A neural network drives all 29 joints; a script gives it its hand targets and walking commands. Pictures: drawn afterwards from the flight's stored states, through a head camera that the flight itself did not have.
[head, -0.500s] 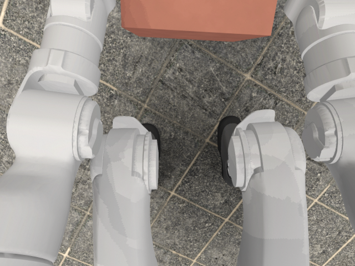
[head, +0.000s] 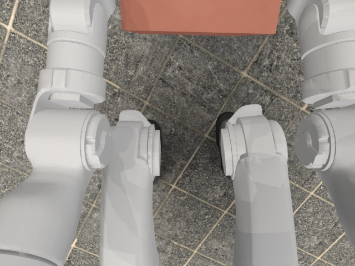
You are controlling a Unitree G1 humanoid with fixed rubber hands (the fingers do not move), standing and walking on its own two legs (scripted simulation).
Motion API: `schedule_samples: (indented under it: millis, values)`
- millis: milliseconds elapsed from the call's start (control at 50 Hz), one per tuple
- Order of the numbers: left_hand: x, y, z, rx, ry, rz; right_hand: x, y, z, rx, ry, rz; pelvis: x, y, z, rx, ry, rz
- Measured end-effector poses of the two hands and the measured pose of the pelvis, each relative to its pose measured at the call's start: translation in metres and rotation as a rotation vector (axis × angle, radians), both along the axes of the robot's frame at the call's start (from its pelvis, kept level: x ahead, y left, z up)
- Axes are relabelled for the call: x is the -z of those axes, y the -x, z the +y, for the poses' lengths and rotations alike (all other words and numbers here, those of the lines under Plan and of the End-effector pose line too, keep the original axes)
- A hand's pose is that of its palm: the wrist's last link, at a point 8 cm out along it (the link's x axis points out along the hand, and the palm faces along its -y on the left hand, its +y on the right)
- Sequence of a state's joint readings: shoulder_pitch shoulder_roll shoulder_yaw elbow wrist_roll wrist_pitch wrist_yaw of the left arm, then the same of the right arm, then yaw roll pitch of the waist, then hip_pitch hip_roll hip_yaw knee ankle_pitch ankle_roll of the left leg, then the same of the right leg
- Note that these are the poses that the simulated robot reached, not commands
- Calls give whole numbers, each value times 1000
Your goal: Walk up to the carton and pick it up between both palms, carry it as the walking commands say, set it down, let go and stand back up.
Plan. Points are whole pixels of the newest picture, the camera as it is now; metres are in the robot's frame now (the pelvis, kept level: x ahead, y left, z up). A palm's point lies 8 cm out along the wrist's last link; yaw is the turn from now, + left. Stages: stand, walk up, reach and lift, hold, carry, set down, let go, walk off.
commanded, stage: reach and lift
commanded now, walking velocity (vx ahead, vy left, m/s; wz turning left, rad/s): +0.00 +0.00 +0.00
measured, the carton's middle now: out of the picture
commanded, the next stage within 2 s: none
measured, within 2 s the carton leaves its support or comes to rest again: neither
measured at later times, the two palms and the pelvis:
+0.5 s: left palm out of the picture +0.55 +0.13 -0.07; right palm out of the picture +0.53 -0.17 -0.08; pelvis -0.02 +0.00 +0.04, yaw +0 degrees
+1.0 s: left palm out of the picture +0.53 +0.14 +0.00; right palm out of the picture +0.51 -0.17 +0.00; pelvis -0.03 +0.00 +0.09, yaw +1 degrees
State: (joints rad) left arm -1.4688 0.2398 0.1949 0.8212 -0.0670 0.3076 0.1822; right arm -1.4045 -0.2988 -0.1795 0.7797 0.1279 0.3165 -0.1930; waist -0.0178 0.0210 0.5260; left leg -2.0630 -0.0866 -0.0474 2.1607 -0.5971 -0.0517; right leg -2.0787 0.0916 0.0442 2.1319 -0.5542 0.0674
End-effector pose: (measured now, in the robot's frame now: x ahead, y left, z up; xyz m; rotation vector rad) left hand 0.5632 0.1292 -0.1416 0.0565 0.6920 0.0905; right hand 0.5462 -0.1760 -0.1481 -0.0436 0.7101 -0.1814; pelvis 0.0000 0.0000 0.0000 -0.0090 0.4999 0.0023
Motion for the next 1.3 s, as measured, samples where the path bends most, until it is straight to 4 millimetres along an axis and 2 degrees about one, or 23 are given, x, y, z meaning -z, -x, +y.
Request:
schedule_samples:
  millis: [140,400,620,760,1060,1300]
  values:
    - [-23,2,7,-21,5,-32,-27,-5,7,-14,3,-29,-10,5,-1,-2,-5,-18]
    - [-57,13,5,-11,15,-36,-58,14,6,11,8,-31,-30,16,2,-12,9,-42]
    - [-88,19,7,-7,10,-47,-90,20,7,10,13,-39,-46,23,2,-8,10,-71]
    - [-106,27,12,-14,-6,-45,-107,24,13,-2,13,-34,-61,24,1,-16,9,-82]
    - [-151,36,6,-10,-1,-57,-152,37,7,17,10,-44,-91,29,0,-17,6,-126]
    - [-183,49,9,-8,-6,-39,-180,52,11,15,11,-24,-119,31,0,-15,-4,-162]
